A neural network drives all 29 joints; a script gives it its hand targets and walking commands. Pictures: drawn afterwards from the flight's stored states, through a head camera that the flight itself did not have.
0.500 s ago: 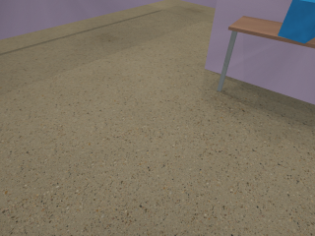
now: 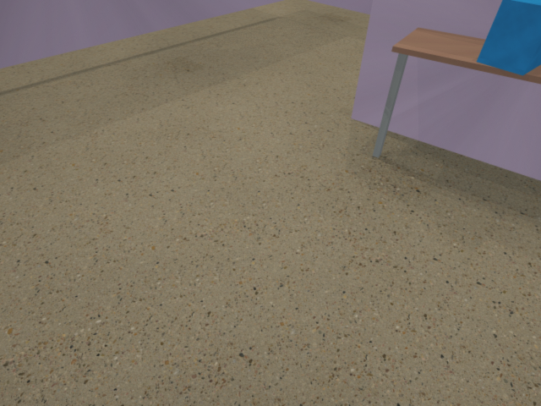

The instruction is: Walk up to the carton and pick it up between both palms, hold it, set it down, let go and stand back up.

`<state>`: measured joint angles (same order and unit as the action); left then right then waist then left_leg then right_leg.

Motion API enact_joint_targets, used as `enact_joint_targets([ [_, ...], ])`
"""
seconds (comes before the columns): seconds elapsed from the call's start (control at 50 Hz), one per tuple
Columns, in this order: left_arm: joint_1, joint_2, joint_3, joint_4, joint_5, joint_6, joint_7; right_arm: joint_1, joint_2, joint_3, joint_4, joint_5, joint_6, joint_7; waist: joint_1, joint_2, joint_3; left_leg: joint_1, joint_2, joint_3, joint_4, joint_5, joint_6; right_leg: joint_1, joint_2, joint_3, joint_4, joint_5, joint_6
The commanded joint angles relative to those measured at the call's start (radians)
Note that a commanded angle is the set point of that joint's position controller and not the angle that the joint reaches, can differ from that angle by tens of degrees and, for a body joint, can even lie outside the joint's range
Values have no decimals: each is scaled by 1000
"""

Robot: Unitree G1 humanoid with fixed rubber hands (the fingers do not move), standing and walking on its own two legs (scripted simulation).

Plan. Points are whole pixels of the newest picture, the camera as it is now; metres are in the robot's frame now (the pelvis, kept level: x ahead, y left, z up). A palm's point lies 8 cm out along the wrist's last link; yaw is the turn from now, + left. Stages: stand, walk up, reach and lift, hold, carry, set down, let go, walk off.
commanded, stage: stand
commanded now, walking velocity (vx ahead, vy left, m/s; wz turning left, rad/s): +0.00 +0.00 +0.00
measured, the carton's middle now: (523, 32) +1.54 -1.06 +0.03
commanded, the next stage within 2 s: walk up in 0.14 s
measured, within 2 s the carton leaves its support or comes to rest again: neither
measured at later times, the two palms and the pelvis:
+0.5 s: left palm out of the picture +0.12 +0.27 -0.10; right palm out of the picture +0.08 -0.37 -0.07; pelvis +0.01 -0.02 +0.00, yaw -1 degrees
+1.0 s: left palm (174, 330) +0.30 +0.20 -0.10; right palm out of the picture +0.16 -0.45 -0.06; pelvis +0.15 -0.09 +0.00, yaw -10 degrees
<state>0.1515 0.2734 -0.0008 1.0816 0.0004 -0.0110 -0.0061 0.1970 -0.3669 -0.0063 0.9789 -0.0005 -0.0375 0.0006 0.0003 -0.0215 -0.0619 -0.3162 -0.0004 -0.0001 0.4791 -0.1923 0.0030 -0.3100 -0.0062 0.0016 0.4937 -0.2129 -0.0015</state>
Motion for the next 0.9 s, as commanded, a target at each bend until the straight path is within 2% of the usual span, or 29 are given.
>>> enact_joint_targets([
  [0.0,-43,255,55,-49,11,-38,9,-24,-180,-28,14,-12,-24,-12,1,-40,-12,106,116,-113,-126,-19,21,113,-111,135,-178,-22,-24],
  [0.3,-43,255,55,-48,11,-38,9,-24,-180,-28,15,-12,-24,-12,1,-41,-12,106,117,-113,-126,-18,21,113,-111,136,-178,-21,-24],
  [0.32,-54,346,130,-159,72,-12,-41,42,-330,-112,5,-27,-47,-4,-38,-96,-87,294,127,-89,-43,-367,90,-126,-59,231,-113,-389,-74],
  [0.34,-108,343,140,-185,73,-1,-65,116,-363,-128,12,-42,-61,-8,-86,-50,-13,440,187,-168,-145,-526,133,-394,-10,163,-43,-450,-25],
  [0.36,-158,288,130,-229,70,2,-81,155,-413,-156,13,-52,-69,-17,-117,207,22,473,386,-389,-302,-636,200,-526,15,55,252,-282,-28],
  [0.38,-146,298,133,-245,80,3,-88,88,-425,-167,-16,-63,-78,-22,-83,157,51,396,514,-458,-335,-630,259,-559,-74,51,453,-215,1],
  [0.4,-97,327,145,-242,71,5,-92,16,-411,-170,-38,-57,-84,-22,-37,63,48,305,512,-431,-329,-569,258,-508,-121,92,533,-178,9],
  [0.42,-46,337,151,-237,62,10,-102,-41,-395,-166,-46,-58,-86,-14,5,56,46,243,472,-351,-313,-515,236,-447,-147,104,557,-143,10],
  [0.44,-14,337,157,-241,52,18,-115,-90,-385,-162,-59,-61,-84,-4,38,98,45,195,418,-256,-300,-465,210,-375,-158,98,530,-126,9],
  [0.46,12,333,160,-245,45,23,-127,-130,-385,-158,-76,-63,-82,0,55,155,39,147,374,-159,-292,-419,189,-293,-151,60,485,-123,7],
  [0.5,30,325,163,-259,30,31,-141,-167,-407,-162,-94,-68,-77,7,59,223,33,72,333,-54,-267,-425,169,-146,-143,-4,356,-193,-2],
  [0.52,30,325,166,-263,26,29,-142,-169,-414,-163,-100,-69,-75,11,54,225,31,75,322,-29,-231,-429,164,-107,-144,-23,262,-236,-14],
  [0.54,49,326,175,-267,9,22,-134,-164,-413,-159,-102,-60,-72,16,48,214,27,71,306,-13,-169,-417,159,-63,-127,-47,162,-220,-12],
  [0.56,121,326,170,-236,14,19,-132,-197,-391,-149,-113,-42,-60,21,86,119,23,36,288,33,-67,-471,140,29,-82,-109,60,-113,-8],
  [0.58,185,340,180,-200,19,11,-122,-184,-358,-136,-108,-45,-47,23,105,-2,14,-51,232,77,106,-535,120,138,-22,-122,25,-146,-3],
  [0.6,276,417,200,-166,32,1,-106,-198,-304,-112,-127,-41,-36,25,137,-242,49,-241,119,163,440,-611,76,214,-62,94,-109,-452,-48],
  [0.62,276,493,210,-205,28,-6,-88,-239,-203,-66,-164,-29,-37,26,159,-433,147,-515,8,109,702,-535,24,209,-203,522,-313,-744,-132],
  [0.64,87,510,200,-247,27,-4,-84,-249,-257,-82,-166,-22,-35,25,62,-306,240,-482,49,-6,724,-347,13,-32,-288,777,-529,-908,-225],
  [0.66,9,509,193,-264,25,-5,-85,-152,-334,-103,-121,-2,-44,28,-13,-190,238,-415,78,-4,683,-282,-4,-15,-293,732,-484,-860,-249],
  [0.68,-7,470,184,-266,23,-7,-84,-117,-360,-108,-95,6,-50,37,-16,-119,216,-354,87,7,575,-250,-20,24,-224,580,-391,-663,-229],
  [0.7,14,455,174,-262,25,-6,-84,-110,-348,-105,-84,3,-50,39,3,-144,181,-288,69,32,458,-280,-19,31,-172,467,-329,-545,-212],
  [0.72,41,437,168,-262,29,-5,-83,-113,-334,-108,-82,-3,-52,36,15,-160,161,-237,45,48,371,-308,-18,42,-154,431,-303,-487,-207],
  [0.76,87,428,164,-277,37,-8,-86,-128,-303,-108,-94,-7,-59,27,40,-180,121,-191,12,74,220,-305,-11,101,-177,438,-283,-403,-223],
  [0.78,89,424,160,-287,37,-7,-86,-120,-292,-107,-93,-8,-64,21,42,-179,90,-141,1,86,149,-284,-9,121,-177,432,-261,-351,-224],
  [0.8,74,416,154,-299,33,-3,-86,-88,-283,-107,-87,-7,-70,16,24,-165,47,-35,-5,103,55,-217,-3,106,-162,396,-218,-301,-211],
  [0.82,32,396,144,-312,24,0,-87,-13,-273,-109,-67,-9,-78,10,-26,-130,-4,200,-5,112,-65,-85,11,-28,-125,315,-132,-306,-179],
  [0.84,-5,343,133,-324,17,4,-89,102,-311,-121,-44,-15,-84,3,-92,-30,-68,482,69,-2,-133,-131,50,-238,-56,215,15,-321,-119],
  [0.86,-50,261,111,-364,17,-6,-91,217,-442,-156,-32,-38,-92,-7,-166,252,-117,705,378,-380,-272,-488,122,-509,87,54,345,-282,-31],
  [0.88,-109,311,113,-389,46,-12,-81,165,-497,-175,-50,-39,-95,-10,-160,206,8,600,552,-549,-312,-610,221,-664,19,105,496,-288,-2],
])
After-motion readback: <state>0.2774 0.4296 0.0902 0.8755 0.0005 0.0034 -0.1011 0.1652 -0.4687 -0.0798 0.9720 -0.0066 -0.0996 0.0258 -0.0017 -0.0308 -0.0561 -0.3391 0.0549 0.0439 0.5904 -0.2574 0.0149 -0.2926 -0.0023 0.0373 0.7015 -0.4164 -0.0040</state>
